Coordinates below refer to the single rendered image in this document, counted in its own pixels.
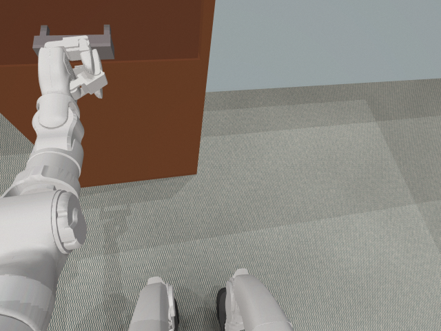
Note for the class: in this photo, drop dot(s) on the left robot thigh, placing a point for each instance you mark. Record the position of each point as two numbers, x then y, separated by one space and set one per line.
153 308

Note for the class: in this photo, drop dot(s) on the handle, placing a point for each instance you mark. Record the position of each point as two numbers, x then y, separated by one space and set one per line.
102 42

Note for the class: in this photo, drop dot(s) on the cabinet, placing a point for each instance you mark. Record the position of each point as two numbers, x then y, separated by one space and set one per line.
148 123

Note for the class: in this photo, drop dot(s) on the robot left forearm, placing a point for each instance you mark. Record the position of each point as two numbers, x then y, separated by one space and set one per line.
57 157

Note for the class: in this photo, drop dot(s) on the robot thigh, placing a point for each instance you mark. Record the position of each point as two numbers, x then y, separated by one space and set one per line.
153 308
260 311

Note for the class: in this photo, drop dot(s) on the left robot upper arm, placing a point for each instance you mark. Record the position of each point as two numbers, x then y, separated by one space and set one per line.
37 233

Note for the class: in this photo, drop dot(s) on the robot left hand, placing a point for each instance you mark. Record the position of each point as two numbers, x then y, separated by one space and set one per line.
56 74

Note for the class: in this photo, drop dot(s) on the right robot thigh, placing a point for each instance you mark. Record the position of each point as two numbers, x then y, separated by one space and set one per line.
260 311

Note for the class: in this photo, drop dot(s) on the drawer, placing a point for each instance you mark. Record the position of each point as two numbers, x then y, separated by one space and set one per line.
140 29

